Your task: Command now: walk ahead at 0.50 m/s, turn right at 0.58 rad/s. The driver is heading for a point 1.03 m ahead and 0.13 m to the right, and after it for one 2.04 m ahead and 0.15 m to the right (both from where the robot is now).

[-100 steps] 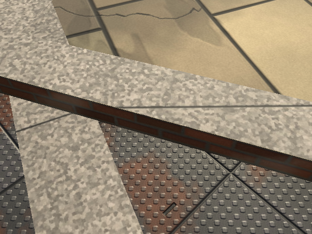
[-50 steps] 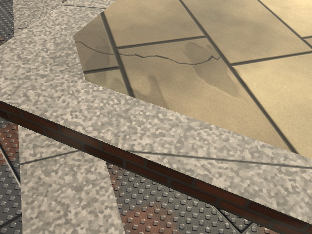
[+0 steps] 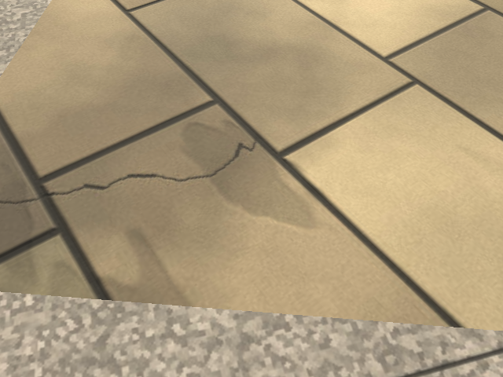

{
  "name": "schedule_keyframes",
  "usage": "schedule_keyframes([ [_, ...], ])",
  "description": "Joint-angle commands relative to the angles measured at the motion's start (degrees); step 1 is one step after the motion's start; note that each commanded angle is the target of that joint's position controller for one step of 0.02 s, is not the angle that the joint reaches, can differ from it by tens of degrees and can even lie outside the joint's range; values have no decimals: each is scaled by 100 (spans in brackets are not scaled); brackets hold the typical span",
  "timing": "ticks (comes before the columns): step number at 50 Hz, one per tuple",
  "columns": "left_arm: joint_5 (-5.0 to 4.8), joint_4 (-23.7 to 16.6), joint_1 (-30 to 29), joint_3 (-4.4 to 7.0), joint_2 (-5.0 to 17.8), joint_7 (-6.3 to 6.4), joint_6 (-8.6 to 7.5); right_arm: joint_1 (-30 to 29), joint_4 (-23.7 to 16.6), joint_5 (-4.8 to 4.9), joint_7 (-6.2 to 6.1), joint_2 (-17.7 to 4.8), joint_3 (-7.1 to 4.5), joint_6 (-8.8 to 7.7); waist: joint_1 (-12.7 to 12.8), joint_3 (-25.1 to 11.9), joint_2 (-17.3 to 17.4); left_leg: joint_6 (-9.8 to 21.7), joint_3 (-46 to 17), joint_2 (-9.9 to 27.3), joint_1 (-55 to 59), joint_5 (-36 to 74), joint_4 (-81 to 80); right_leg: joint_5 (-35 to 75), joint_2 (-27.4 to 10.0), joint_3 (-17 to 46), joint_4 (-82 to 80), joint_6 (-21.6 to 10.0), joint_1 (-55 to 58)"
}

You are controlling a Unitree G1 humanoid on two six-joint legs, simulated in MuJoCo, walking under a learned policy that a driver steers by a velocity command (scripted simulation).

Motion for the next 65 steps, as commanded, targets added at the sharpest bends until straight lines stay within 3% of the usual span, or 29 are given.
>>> schedule_keyframes([
  [1,205,-626,146,-36,164,13,45,1092,-27,24,-8,-965,-393,115,-303,-979,397,1532,-3423,2729,2563,-809,-1270,-98,-668,-261,3192,114,-2940],
  [2,310,-780,-353,-9,239,-51,109,849,-55,71,44,-558,-281,114,-327,-274,293,1141,-2686,2115,1821,-2042,-1688,47,-866,-327,3359,162,-3210],
  [4,243,-1132,-820,-101,-104,-225,201,1287,292,41,35,-317,-198,42,-320,301,710,750,-1603,1573,1190,-1558,-1771,445,-930,-316,3911,168,-3740],
  [7,190,-1718,-1337,-240,-411,-159,277,1758,566,15,81,-408,-235,-90,-269,221,477,788,-1052,1677,979,-810,-1756,507,-802,-234,4997,162,-4641],
  [8,184,-1925,-1644,-308,-645,-30,326,2086,700,-14,126,-493,-270,-165,-363,153,737,1022,-1173,1960,1237,-663,-1893,103,-689,-352,6362,105,-5307],
  [12,172,-2837,-2798,-465,-698,250,344,2270,1018,4,215,-564,-224,-320,-261,480,555,582,-455,2085,1667,-1172,-2474,-610,-881,-63,6847,-134,-6720],
  [15,197,-3348,-3445,-634,-923,119,337,2579,1341,76,123,-455,-160,-185,-306,600,270,300,334,1586,1544,-641,-2786,-591,-1145,-618,5124,-134,-6427],
  [18,153,-3553,-3354,-747,-989,-164,429,2634,1216,220,-91,-602,-182,10,-472,-139,615,734,961,1471,1586,1986,-3676,-258,-1291,-1631,2725,-223,-3947],
  [19,128,-3266,-2952,-659,-826,-209,409,2489,1002,279,-58,-741,-173,25,-341,-448,357,818,1307,1465,1568,4965,-3159,-445,-928,-2166,2071,-323,-2670],
  [20,121,-3052,-2494,-570,-655,-207,451,2570,878,284,-73,-1249,-298,42,-116,-1105,656,868,1318,1681,2070,8040,-2139,-702,-486,-2359,1753,-303,-1875],
  [22,70,-2540,-505,-351,-154,-196,483,2258,605,395,89,-2090,-610,80,755,-2481,1581,588,1278,1973,2886,10392,652,-441,-9,-1696,609,-615,-290],
  [23,-12,-2381,-130,-149,317,-150,426,2055,146,429,246,-1932,-627,-50,893,-2759,1259,214,1001,1645,1100,8244,2559,-901,-496,313,-261,-921,1161],
  [24,-78,-2298,-273,158,1168,-107,416,1631,-497,246,533,-1212,-551,-167,606,-2866,-860,-290,589,231,-988,191,5134,-1431,-1852,3969,-2724,-1203,1970],
  [25,-59,-2198,-539,308,1283,-77,486,1513,-618,40,624,-844,-562,-210,414,-2902,-575,-191,-763,101,-1922,186,7218,-1331,-2163,5279,-3574,-1077,1903],
  [28,136,-1348,-773,109,485,-88,75,1187,-1110,35,178,60,-233,-88,-418,-293,207,14,-440,528,-3003,324,7922,895,-1639,2827,-2945,-747,-283],
  [29,152,-1214,-910,30,179,-98,8,1313,-1141,-22,89,207,-137,-5,-721,-153,93,87,-478,534,-3052,288,8032,1754,-1500,2157,-2983,-649,-712],
  [32,57,-884,-830,-68,61,-145,-170,1391,-1170,-81,21,-81,-83,334,-1047,19,110,-38,-457,676,-2641,-141,5894,2365,-1101,692,-3240,-486,-1117],
  [35,-1,-710,-147,-59,249,-112,-391,850,-1135,-32,160,-427,-193,339,-517,-112,-60,-99,78,619,-2450,791,4276,4727,-1177,367,-4067,-110,-257],
  [37,-7,-605,240,-16,428,-33,-374,415,-1022,96,252,-304,-174,349,-188,-374,38,-12,361,468,-2470,1156,3472,4871,-1058,-13,-4354,176,775],
  [42,-12,-470,805,-105,405,62,-372,-470,-1130,145,444,-181,-102,346,218,-128,-349,333,835,161,-1971,1842,1255,5763,-1266,-469,-4792,486,1903],
  [46,56,-393,807,-97,625,252,-405,-54,-923,169,407,-523,-208,377,-136,-321,-547,541,940,-366,-955,1304,447,8405,-1654,-865,-4025,590,2788],
  [48,147,-406,815,-60,732,398,-331,841,-583,137,351,-883,-342,395,-510,-526,-603,678,892,-590,-286,862,134,9105,-1828,-854,-2873,724,3065],
  [50,83,-672,140,75,1114,411,-264,2368,-153,130,265,-1115,-492,309,-1491,-874,-282,1200,174,-139,1658,1244,-579,7478,-1541,-1065,-55,724,1679],
  [51,95,-993,135,-48,511,345,-293,2527,-30,110,237,-1381,-568,311,-1116,-1261,1038,1784,-1317,1170,3687,2416,351,860,-742,-988,1944,744,-819],
  [52,48,-1196,492,-136,358,258,-300,2172,-152,237,238,-1454,-583,311,-692,-1811,1161,2793,-3940,2086,4124,1395,-504,-474,-271,-286,3377,853,-2239],
  [53,110,-1324,-35,-146,618,160,-378,1690,-418,292,188,-1219,-586,331,-726,-1056,245,2636,-3697,1897,3290,124,-1238,299,-727,147,3117,708,-2726],
  [55,137,-1441,-354,-145,692,12,-438,1302,-454,230,167,-847,-476,301,-313,-113,-561,2071,-2792,1465,1737,273,-1755,796,-1012,-97,2355,567,-2436],
  [59,279,-1576,-318,-285,368,-68,-67,1541,-317,227,172,-1151,-502,32,-54,180,-180,1738,-1801,774,433,1583,-1883,747,-1306,-409,904,751,-1806],
  [65,133,-1951,-1638,-449,181,-154,-41,2081,-210,212,268,-1270,-555,90,-718,-39,538,1063,-1368,286,692,2448,-1453,2347,-1011,-861,-1842,802,-1149],
])
Keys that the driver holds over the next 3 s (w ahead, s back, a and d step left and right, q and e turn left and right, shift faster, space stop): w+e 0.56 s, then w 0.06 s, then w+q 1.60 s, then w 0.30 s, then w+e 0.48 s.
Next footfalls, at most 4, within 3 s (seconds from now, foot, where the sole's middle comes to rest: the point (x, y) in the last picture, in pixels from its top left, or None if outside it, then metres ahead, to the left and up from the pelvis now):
0.44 right None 0.37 -0.20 -0.60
1.00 left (374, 273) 0.70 -0.25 -0.60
1.44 right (448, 202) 0.94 -0.49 -0.60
1.94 left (347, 140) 1.18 -0.22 -0.60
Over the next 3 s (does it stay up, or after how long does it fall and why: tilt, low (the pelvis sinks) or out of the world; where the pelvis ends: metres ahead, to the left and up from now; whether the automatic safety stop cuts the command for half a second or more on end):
stays up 1.57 -0.09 0.16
